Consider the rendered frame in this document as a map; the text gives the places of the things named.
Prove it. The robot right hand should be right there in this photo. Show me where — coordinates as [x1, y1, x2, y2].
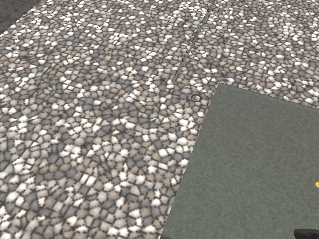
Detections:
[293, 228, 319, 239]

